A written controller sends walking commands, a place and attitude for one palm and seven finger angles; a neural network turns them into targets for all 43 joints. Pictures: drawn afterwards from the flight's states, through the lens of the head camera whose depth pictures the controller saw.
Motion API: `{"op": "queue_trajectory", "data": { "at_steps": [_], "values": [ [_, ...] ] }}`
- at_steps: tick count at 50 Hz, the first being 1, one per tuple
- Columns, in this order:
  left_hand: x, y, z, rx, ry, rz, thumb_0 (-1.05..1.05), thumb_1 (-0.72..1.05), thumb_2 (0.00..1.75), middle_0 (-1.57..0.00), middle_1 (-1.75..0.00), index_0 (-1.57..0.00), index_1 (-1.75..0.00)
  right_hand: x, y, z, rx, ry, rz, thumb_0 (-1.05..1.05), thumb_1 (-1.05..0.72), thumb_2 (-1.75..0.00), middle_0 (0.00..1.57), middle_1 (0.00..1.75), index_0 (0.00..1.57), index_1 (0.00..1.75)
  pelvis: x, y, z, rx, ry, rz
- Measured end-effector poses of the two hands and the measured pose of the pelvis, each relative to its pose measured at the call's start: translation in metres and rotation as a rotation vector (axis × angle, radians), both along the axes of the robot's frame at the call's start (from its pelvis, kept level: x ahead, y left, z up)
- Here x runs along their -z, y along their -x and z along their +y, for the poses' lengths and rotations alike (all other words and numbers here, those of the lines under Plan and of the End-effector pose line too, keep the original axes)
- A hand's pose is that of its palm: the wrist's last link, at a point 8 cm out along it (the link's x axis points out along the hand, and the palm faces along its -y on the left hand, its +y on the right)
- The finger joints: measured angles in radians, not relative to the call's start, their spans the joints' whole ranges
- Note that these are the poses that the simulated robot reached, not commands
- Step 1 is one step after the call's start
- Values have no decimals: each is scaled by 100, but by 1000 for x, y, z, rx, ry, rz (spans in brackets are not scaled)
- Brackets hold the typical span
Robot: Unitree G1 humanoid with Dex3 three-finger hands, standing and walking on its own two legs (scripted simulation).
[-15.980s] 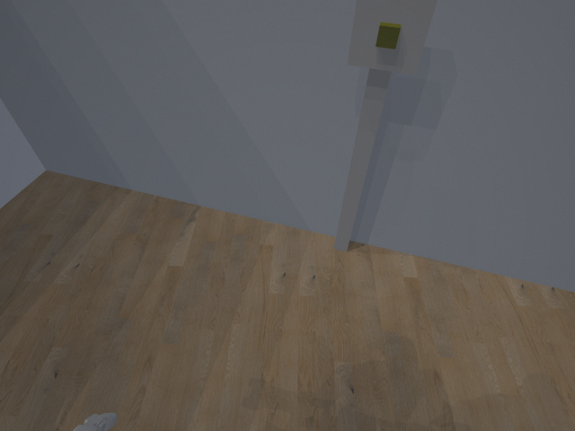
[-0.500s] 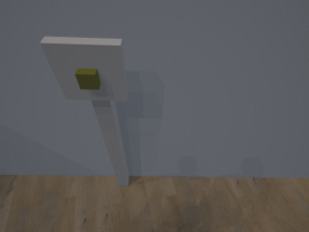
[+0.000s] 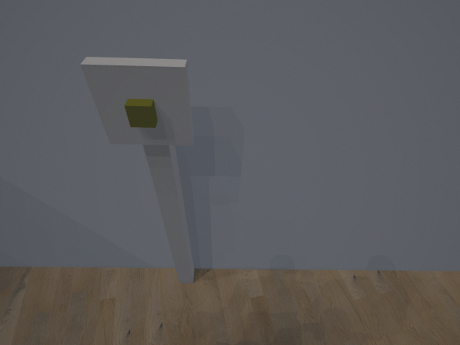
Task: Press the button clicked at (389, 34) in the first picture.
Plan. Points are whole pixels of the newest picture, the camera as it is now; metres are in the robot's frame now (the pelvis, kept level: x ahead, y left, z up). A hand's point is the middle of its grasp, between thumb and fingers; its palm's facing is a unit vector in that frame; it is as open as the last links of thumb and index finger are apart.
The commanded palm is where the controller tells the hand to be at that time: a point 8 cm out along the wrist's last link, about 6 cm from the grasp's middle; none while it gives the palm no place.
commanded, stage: come to a stop and stand still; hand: left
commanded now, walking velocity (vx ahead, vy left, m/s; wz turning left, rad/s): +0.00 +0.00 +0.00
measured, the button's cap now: (142, 112) +0.49 +0.20 +0.16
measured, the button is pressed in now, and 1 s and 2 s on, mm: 0 0 0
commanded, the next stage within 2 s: look again from close up in 0.44 s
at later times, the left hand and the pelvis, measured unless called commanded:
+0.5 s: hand out of the picture -0.04 +0.19 -0.17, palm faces +0.02 -0.98 -0.18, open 7.4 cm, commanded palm none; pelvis -0.02 +0.02 +0.01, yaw +1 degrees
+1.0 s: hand out of the picture +0.01 +0.18 -0.17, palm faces +0.02 -0.99 -0.16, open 7.4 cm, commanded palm none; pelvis +0.01 +0.02 +0.01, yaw +0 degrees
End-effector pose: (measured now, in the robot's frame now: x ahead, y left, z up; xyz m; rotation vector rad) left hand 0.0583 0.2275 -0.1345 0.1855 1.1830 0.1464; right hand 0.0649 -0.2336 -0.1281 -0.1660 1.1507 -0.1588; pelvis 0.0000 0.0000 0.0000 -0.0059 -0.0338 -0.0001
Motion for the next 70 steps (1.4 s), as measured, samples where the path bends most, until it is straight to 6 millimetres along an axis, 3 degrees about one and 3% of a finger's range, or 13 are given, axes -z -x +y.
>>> {"op": "queue_trajectory", "data": {
  "at_steps": [5, 11, 18, 24, 30, 46, 59, 61, 64, 68, 70],
  "values": [
    [-3, 14, 7, 1, 6, -19, 1, 91, 90, -20, -30, -20, -30, -4, 10, 10, -34, -6, -7, 0, -91, -90, 20, 30, 20, 30, -2, 13, 5, -3, 5, 1],
    [-2, 47, 14, -10, 9, 51, 0, 91, 90, -20, -30, -20, -30, -4, 35, 13, -36, -1, 45, 0, -92, -90, 20, 30, 20, 30, -5, 21, 10, -6, 6, 12],
    [2, 86, 17, -37, 20, 158, 1, 91, 90, -20, -30, -19, -30, -2, 66, 13, -24, 5, 145, 0, -91, -90, 20, 30, 20, 30, -7, 22, 13, -10, 7, 21],
    [4, 101, 12, -47, 39, 219, 1, 91, 90, -20, -30, -19, -30, -1, 79, 17, -11, 1, 202, 0, -91, -90, 20, 30, 20, 30, -8, 18, 15, -11, 7, 26],
    [5, 96, 5, -49, 59, 228, 1, 91, 90, -20, -30, -19, -30, -1, 76, 24, -9, -11, 217, 0, -91, -90, 20, 30, 20, 30, -10, 10, 16, -13, 6, 27],
    [5, 55, 2, -36, 63, 182, 1, 91, 90, -20, -30, -19, -30, -2, 45, 25, -5, -4, 191, 1, -92, -90, 20, 30, 20, 30, -12, -11, 17, -8, 2, 22],
    [5, 45, 4, -35, 51, 197, 0, 91, 90, -20, -30, -19, -30, -1, 38, 27, -7, -5, 216, 1, -92, -90, 20, 30, 20, 30, -12, -22, 18, -8, 5, 26],
    [-15, 20, 16, -122, 24, 57, 2, 93, 90, -21, -30, -20, -30, -6, 28, 23, -4, 9, 121, 1, -93, -89, 20, 30, 20, 30, -11, -21, 17, -5, 0, 25],
    [-73, -43, 32, -137, -72, -350, 4, 95, 89, -23, -32, -22, -32, -12, 1, 16, -9, 17, -93, 1, -92, -89, 20, 30, 21, 30, -7, -22, 15, -13, -28, 37],
    [-152, -119, 19, -67, -65, -825, 3, 94, 90, -28, -39, -27, -39, -17, -48, 6, -42, 11, -333, 1, -92, -90, 20, 30, 20, 30, 1, -18, 15, -37, -17, 63],
    [-174, -140, 8, -16, -12, -1017, 2, 94, 90, -32, -43, -31, -43, -23, -73, 0, -46, 15, -427, 1, -91, -90, 20, 30, 21, 30, 7, -17, 10, -26, -15, 100]
  ]
}}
